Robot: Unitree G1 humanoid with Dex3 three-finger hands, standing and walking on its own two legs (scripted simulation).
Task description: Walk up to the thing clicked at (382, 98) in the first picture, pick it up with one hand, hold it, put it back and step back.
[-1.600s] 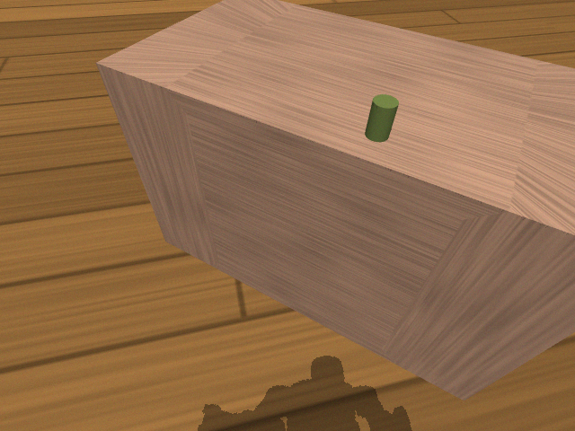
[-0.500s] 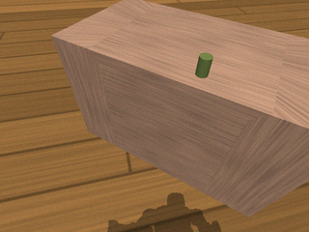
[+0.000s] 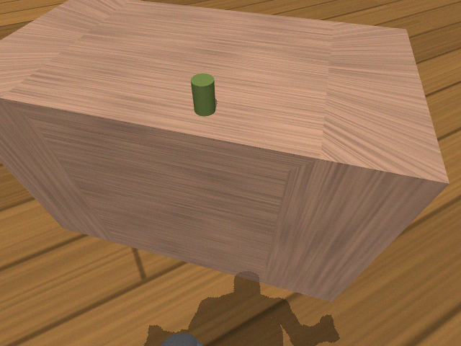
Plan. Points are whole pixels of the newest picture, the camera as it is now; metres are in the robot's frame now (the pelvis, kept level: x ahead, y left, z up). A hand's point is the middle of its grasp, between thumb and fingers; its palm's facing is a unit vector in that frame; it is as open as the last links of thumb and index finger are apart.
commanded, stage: walk up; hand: left
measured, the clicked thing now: (203, 95) +0.62 +0.09 +0.09
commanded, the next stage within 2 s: none
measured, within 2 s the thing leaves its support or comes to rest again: neither
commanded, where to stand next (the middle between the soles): +0.18 -0.02 m, yaw -14 degrees
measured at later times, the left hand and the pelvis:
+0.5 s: hand (145, 258) +0.32 +0.21 -0.13, palm faces -0.23 -0.87 -0.43, open 7.4 cm; pelvis +0.14 -0.04 -0.01, yaw -10 degrees
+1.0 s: hand (146, 273) +0.29 +0.21 -0.16, palm faces -0.24 -0.88 -0.40, open 7.4 cm; pelvis +0.14 -0.04 -0.02, yaw -14 degrees
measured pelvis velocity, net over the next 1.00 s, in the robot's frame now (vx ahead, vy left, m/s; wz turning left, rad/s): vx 0.14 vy -0.04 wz -0.25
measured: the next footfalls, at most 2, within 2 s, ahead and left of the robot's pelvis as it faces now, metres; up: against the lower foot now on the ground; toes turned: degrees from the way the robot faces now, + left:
left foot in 0.14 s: +0.16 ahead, +0.11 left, +0.00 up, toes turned +1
right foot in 0.44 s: +0.18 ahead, -0.16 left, +0.00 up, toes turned -13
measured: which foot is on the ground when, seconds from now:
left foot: up 0.00-0.12, down 0.14-0.46, up 0.48-0.70, down 0.72-1.00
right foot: down 0.00-0.14, up 0.16-0.42, down 0.44-1.00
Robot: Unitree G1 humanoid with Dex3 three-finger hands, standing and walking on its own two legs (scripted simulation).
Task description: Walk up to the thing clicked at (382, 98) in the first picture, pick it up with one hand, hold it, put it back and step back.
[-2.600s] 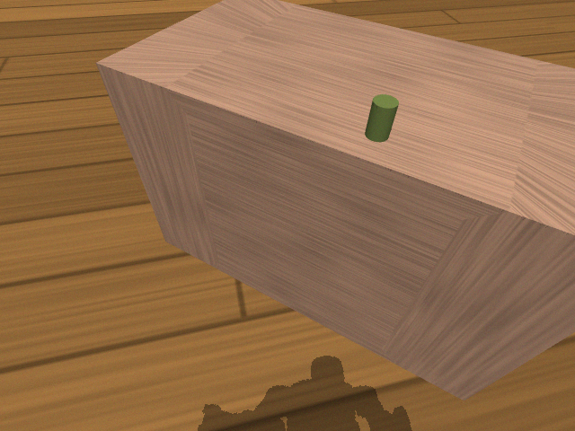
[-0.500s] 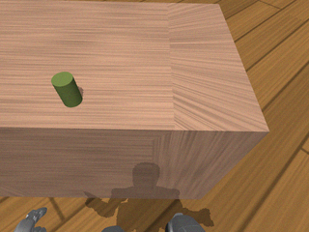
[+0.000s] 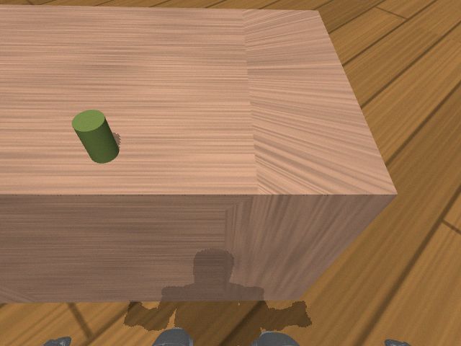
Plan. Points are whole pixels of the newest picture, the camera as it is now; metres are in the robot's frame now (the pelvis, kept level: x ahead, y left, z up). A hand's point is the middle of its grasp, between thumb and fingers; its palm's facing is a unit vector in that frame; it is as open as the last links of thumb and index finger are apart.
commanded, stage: walk up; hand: left
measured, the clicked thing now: (97, 137) +0.44 +0.24 +0.10
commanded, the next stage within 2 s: stand in 1.40 s
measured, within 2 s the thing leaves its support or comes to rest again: neither
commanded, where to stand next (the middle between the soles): +0.04 +0.03 m, yaw +1 degrees
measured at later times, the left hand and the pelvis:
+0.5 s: hand out of the picture +0.09 +0.27 -0.11, palm faces +0.00 -0.95 -0.33, open 7.4 cm; pelvis -0.01 +0.02 +0.04, yaw -1 degrees
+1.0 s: hand out of the picture +0.09 +0.28 -0.12, palm faces +0.00 -0.95 -0.32, open 7.4 cm; pelvis +0.00 +0.03 +0.04, yaw +0 degrees
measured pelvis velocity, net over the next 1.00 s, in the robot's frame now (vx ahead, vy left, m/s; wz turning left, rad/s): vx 0.00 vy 0.03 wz -0.01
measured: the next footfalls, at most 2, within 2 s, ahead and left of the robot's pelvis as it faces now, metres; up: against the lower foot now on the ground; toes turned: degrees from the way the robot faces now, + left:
none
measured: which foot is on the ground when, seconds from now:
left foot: down 0.00-1.00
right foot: down 0.00-1.00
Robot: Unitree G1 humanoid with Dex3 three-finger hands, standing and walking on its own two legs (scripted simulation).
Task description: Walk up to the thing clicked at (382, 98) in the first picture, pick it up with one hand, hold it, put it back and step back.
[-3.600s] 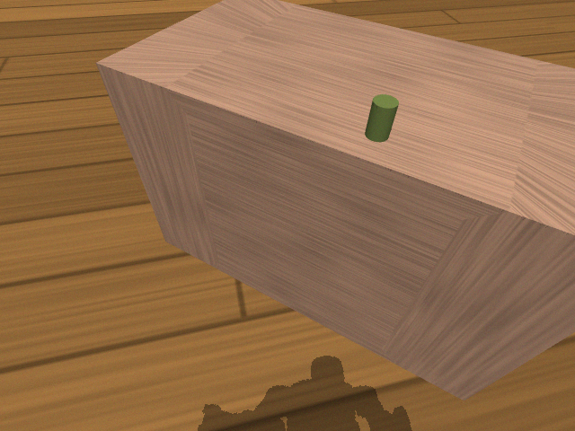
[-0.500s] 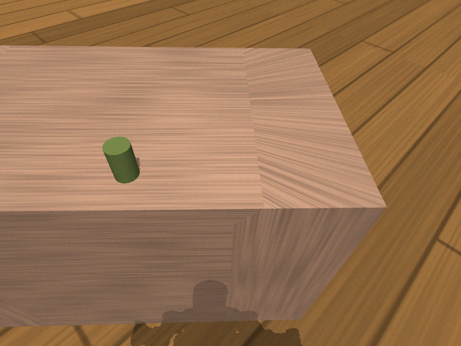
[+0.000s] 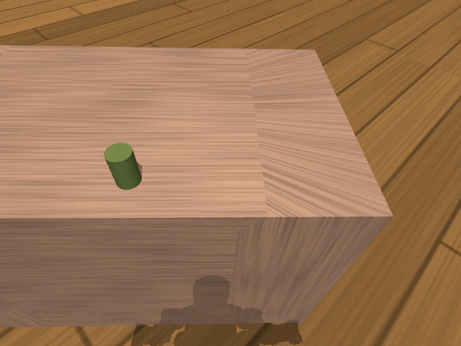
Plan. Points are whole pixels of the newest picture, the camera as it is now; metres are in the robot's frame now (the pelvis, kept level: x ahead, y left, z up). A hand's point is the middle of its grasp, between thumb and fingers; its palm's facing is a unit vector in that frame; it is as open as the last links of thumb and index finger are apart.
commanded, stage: walk up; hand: left
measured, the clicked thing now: (123, 166) +0.43 +0.22 +0.06
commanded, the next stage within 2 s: stand in 0.40 s
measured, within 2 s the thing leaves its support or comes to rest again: neither
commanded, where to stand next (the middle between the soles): +0.04 +0.00 m, yaw +1 degrees
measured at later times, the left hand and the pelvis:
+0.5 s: hand out of the picture +0.09 +0.25 -0.16, palm faces -0.01 -0.94 -0.33, open 7.4 cm; pelvis +0.01 +0.00 +0.00, yaw +0 degrees
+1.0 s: hand out of the picture +0.09 +0.25 -0.16, palm faces -0.02 -0.94 -0.35, open 7.4 cm; pelvis +0.02 -0.01 +0.00, yaw +0 degrees
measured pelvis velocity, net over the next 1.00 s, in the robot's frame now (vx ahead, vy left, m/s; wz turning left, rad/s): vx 0.02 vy -0.01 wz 0.01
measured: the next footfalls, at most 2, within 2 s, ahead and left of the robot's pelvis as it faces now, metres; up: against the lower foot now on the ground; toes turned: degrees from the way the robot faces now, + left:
none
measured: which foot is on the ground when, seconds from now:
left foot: down 0.00-1.00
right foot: down 0.00-1.00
